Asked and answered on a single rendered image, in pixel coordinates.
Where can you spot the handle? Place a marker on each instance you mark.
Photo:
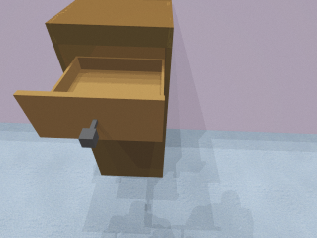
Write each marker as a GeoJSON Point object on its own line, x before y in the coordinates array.
{"type": "Point", "coordinates": [89, 137]}

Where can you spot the drawer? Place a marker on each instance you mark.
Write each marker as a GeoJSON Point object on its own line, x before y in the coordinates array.
{"type": "Point", "coordinates": [125, 95]}

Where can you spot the cabinet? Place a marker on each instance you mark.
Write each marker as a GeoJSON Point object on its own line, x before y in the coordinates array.
{"type": "Point", "coordinates": [131, 29]}

